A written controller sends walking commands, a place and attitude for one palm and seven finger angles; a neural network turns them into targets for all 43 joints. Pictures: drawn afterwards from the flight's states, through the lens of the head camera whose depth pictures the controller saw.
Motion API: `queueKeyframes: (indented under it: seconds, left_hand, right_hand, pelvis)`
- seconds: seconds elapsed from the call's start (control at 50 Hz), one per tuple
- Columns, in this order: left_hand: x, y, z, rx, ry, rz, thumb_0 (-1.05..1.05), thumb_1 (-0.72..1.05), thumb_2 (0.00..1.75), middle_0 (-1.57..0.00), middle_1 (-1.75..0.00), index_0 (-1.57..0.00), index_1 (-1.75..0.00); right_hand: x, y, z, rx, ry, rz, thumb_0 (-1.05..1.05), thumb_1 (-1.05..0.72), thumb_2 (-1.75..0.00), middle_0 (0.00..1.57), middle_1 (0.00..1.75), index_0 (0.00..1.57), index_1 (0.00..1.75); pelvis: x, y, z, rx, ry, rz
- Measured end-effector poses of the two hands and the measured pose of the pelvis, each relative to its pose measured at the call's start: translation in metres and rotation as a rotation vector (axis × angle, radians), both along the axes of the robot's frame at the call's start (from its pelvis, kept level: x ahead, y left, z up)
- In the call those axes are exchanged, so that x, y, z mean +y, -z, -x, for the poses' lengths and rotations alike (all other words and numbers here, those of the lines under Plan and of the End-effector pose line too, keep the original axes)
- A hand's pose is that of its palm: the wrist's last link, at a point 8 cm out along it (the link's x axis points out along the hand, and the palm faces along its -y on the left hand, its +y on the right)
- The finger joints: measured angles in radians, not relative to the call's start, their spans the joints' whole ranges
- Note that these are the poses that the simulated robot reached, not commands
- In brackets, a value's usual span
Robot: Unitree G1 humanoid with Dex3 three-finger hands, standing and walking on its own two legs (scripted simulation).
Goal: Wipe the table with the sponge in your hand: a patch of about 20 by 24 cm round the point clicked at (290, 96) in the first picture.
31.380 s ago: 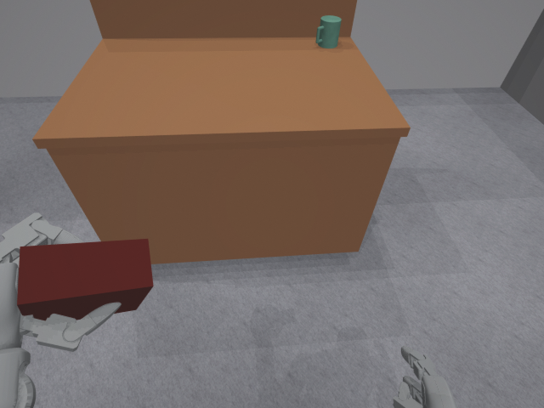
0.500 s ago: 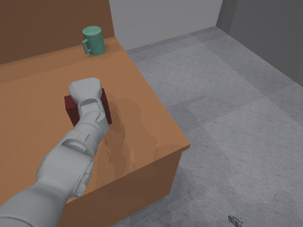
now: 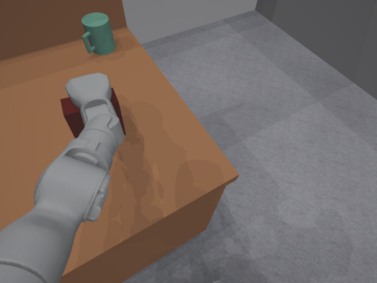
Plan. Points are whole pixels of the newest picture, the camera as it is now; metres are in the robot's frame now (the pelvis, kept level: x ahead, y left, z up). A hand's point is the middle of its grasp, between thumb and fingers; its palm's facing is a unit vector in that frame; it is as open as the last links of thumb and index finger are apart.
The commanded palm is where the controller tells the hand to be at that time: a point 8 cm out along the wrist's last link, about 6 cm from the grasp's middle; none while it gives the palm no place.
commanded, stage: wipe back along the third lane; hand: left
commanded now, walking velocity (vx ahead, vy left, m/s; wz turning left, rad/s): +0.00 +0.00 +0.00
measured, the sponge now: (97, 123) +0.49 +0.18 +0.01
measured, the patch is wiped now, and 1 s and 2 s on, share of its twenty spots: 0.90 0.90 0.90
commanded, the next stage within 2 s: slide back across to the middle lane in 1.74 s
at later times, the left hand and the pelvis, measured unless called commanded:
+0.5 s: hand (102, 122) +0.46 +0.16 +0.05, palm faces -0.05 -0.04 -1.00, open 9.3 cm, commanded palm +0.42 +0.14 +0.09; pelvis +0.03 +0.00 +0.01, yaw +1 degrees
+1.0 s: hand (110, 143) +0.40 +0.14 +0.05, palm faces -0.05 -0.05 -1.00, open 9.3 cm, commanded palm +0.36 +0.12 +0.09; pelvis +0.01 -0.02 +0.01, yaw +2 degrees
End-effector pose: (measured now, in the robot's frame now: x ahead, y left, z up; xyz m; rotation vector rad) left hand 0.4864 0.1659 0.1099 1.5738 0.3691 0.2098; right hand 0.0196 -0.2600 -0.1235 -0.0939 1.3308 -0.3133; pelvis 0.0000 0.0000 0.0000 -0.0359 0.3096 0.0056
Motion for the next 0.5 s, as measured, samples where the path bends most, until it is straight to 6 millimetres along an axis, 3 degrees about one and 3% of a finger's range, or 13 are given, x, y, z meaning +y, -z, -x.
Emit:
queueKeyframes:
  seconds: [0.1, 0.18, 0.5]
  left_hand:
    - [0.000, 0.001, 0.004, -0.022, 0.020, 0.003, 0.00, -0.46, 1.11, -0.80, -1.42, -0.82, -1.40]
    - [0.001, 0.001, 0.011, -0.041, 0.024, 0.021, -0.01, -0.45, 1.11, -0.78, -1.44, -0.80, -1.42]
    - [-0.013, 0.002, 0.043, -0.051, 0.038, 0.048, -0.02, -0.43, 1.11, -0.76, -1.46, -0.77, -1.45]
  right_hand:
    - [0.006, 0.001, -0.006, 0.004, -0.006, -0.024, 0.01, -0.91, -0.90, 0.20, 0.30, 0.20, 0.29]
    - [0.011, 0.001, -0.024, -0.017, -0.024, -0.044, 0.01, -0.91, -0.90, 0.20, 0.30, 0.20, 0.29]
    - [0.027, -0.015, -0.144, -0.210, -0.168, -0.090, 0.01, -0.91, -0.90, 0.20, 0.30, 0.20, 0.29]
  pelvis:
    - [0.002, -0.001, -0.007, -0.003, 0.003, 0.001]
    - [0.003, -0.003, -0.014, -0.019, 0.001, 0.001]
    - [0.000, -0.010, -0.028, -0.090, -0.021, -0.010]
